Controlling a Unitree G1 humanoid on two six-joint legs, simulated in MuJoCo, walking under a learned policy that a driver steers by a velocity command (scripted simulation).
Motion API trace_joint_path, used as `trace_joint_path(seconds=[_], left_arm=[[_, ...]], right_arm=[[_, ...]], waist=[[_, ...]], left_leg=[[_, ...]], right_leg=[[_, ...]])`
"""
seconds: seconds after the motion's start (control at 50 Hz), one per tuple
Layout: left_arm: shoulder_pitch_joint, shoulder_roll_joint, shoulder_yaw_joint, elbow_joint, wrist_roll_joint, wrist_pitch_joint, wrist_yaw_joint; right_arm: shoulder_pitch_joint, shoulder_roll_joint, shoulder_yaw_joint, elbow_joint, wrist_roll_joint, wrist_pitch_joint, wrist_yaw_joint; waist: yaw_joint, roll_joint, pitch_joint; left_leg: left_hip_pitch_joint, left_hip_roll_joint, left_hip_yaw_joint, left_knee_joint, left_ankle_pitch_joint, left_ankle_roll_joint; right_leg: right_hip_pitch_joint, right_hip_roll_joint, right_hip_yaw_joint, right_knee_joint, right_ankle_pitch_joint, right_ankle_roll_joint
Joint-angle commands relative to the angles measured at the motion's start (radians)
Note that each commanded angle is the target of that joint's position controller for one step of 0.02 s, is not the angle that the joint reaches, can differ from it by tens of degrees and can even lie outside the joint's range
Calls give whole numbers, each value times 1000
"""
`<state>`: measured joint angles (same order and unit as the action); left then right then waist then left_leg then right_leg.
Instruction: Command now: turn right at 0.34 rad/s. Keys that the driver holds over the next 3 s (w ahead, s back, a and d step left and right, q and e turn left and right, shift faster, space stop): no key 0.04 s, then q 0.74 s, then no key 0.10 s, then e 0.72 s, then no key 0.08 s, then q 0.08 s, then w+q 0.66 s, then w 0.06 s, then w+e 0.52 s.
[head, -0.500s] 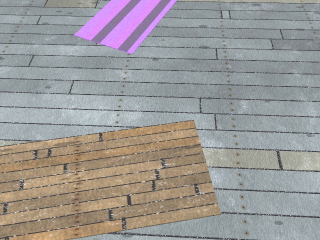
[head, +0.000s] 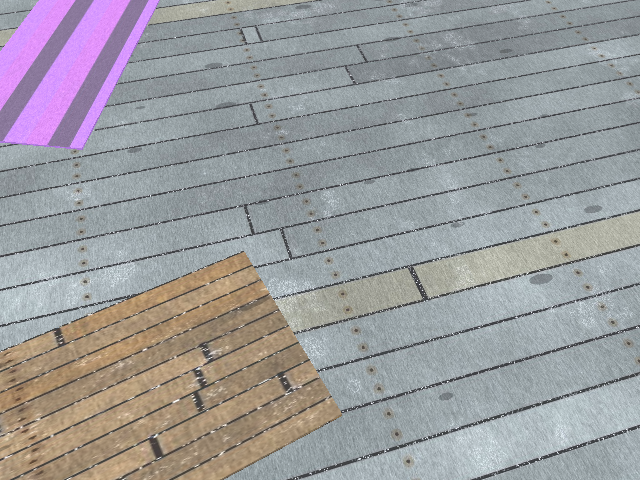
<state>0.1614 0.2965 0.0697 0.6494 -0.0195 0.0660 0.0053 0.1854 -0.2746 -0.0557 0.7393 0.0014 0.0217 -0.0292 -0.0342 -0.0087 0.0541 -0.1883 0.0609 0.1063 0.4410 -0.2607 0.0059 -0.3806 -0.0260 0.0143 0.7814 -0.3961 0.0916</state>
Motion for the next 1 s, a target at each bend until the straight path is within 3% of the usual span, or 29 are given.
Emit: trace_joint_path(seconds=[0.02, 0.04, 0.06, 0.08, 0.1, 0.12, 0.14, 0.16, 0.2, 0.26, 0.32, 0.38, 0.46, 0.52, 0.54, 0.56, 0.58, 0.6, 0.62, 0.64, 0.66, 0.72, 0.78, 0.88, 0.96, 1.0], left_arm=[[6, 80, 21, -72, 3, -11, -7], [45, 80, 24, -54, 6, -12, -9], [59, 103, 27, -48, 11, -13, -4], [97, 160, 32, -52, 23, -13, 10], [41, 133, 13, -55, 49, -25, 9], [17, 68, -2, -50, 58, -45, 0], [-16, 68, -4, -32, 63, -60, -3], [-45, 92, 4, -23, 58, -70, -2], [-79, 103, 7, -6, 44, -82, 4], [-82, 106, 14, 11, 35, -71, 22], [-88, 91, 14, 30, 32, -60, 36], [-98, 113, 24, 44, 34, -52, 37], [-102, 152, 40, 58, 21, -44, 29], [-124, 154, 43, 71, -5, -41, 29], [-64, 124, 39, 97, -3, -42, 25], [-71, 61, 20, 67, 46, -46, 20], [-188, 71, 20, 21, 41, -48, 27], [-188, 107, 32, 28, 24, -45, 30], [-168, 113, 37, 38, 11, -44, 32], [-142, 120, 43, 60, 14, -43, 38], [-129, 134, 49, 69, 22, -42, 43], [-90, 117, 48, 83, 14, -49, 37], [-110, 104, 44, 77, 13, -53, 39], [-98, 102, 37, 88, 12, -61, 31], [-60, 84, 21, 109, 13, -72, 15], [-32, 68, 12, 121, 13, -80, 5]], right_arm=[[-8, -210, -57, -37, 25, -11, 9], [-18, -195, -51, -30, 34, -12, 9], [38, -152, -34, -1, 29, -21, 14], [57, -67, 0, -11, -23, -32, 26], [46, -39, 11, -27, -27, -35, 31], [7, -114, -7, -17, -11, -26, 25], [0, -140, -18, -12, 8, -18, 24], [15, -148, -26, 12, 12, -8, 14], [52, -172, -41, 33, 10, 11, 1], [77, -164, -51, 35, 24, 20, -11], [44, -123, -42, 9, 21, 26, -14], [20, -100, -29, -24, 15, 26, 1], [38, -115, -31, -51, 17, 28, 25], [108, -120, -40, -43, 14, 30, 39], [128, -162, -56, -41, 8, 28, 33], [150, -296, -90, -62, 8, 23, 11], [155, -305, -81, -86, -28, -1, 24], [130, -272, -72, -94, -34, -25, 34], [81, -249, -67, -95, -19, -41, 32], [30, -221, -62, -101, 1, -42, 26], [2, -196, -51, -108, 15, -40, 19], [13, -184, -44, -125, 7, -32, 6], [28, -201, -49, -130, 9, -25, 0], [0, -196, -43, -134, -5, -13, -2], [-42, -127, -8, -111, -23, -14, 11], [-62, -110, 5, -87, -21, -17, 19]], waist=[[15, 179, -96], [42, 163, -102], [42, 104, -123], [24, -107, -214], [11, -226, -209], [51, -138, -193], [37, -151, -148], [33, -147, -126], [20, -151, -81], [25, -130, -69], [40, -108, -57], [51, -109, -70], [39, -120, -95], [-15, -108, -108], [-9, -14, -106], [15, 299, -114], [-42, 298, -133], [-38, 160, -136], [-5, 127, -110], [17, 86, -93], [30, 97, -90], [37, 115, -126], [20, 124, -112], [4, 157, -97], [2, 152, -109], [29, 134, -99]], left_leg=[[116, 228, -173, -37, 517, 205], [82, 208, -153, 5, 483, 171], [-9, 171, -126, 51, 380, 104], [-169, 90, -56, 220, 36, 9], [-242, 24, -69, 286, -349, -55], [-216, 45, -129, 365, -373, -81], [-231, 38, -143, 409, -344, -85], [-246, 33, -154, 436, -309, -89], [-233, 8, -177, 522, -244, -105], [-292, -17, -165, 628, -222, -117], [-329, 8, -150, 564, -192, -121], [-273, 23, -111, 450, -190, -110], [-197, 10, -64, 335, -174, -70], [-49, -29, -20, 92, 17, -2], [42, -26, -88, -20, 191, 39], [198, 216, -432, -67, 597, 153], [144, 354, -643, -109, 666, 354], [142, 320, -578, -123, 583, 358], [132, 261, -496, -118, 493, 300], [130, 213, -449, -114, 422, 247], [123, 189, -425, -117, 422, 222], [133, 150, -398, -121, 457, 221], [153, 137, -424, -123, 382, 221], [77, 123, -434, -122, 250, 223], [9, 119, -402, -104, 252, 216], [-23, 104, -381, -82, 237, 191]], right_leg=[[59, 32, -55, -225, 89, -51], [153, 46, -67, -379, 224, -83], [307, 15, -5, -475, 381, -116], [519, -190, 227, -437, 733, -169], [423, -346, 320, -404, 827, -338], [345, -317, 283, -435, 698, -381], [314, -268, 226, -449, 612, -349], [298, -236, 188, -461, 538, -316], [230, -228, 133, -462, 604, -304], [248, -245, 93, -473, 575, -331], [287, -260, 73, -483, 489, -335], [291, -275, 46, -475, 489, -343], [299, -311, 31, -437, 577, -336], [248, -279, -37, -323, 499, -248], [176, -219, -103, -202, 345, -168], [-88, -78, -207, 107, -29, -51], [-220, 51, -55, 329, -325, -25], [-248, 24, 28, 428, -293, -35], [-261, 2, 50, 430, -196, -49], [-269, -12, 58, 396, -116, -51], [-258, -16, 64, 374, -54, -44], [-208, 14, 59, 355, 41, -20], [-215, 24, 69, 222, 62, 0], [-108, 9, 58, 51, 70, 15], [59, -21, 31, -97, 78, -2], [165, -12, 8, -261, 171, -23]])
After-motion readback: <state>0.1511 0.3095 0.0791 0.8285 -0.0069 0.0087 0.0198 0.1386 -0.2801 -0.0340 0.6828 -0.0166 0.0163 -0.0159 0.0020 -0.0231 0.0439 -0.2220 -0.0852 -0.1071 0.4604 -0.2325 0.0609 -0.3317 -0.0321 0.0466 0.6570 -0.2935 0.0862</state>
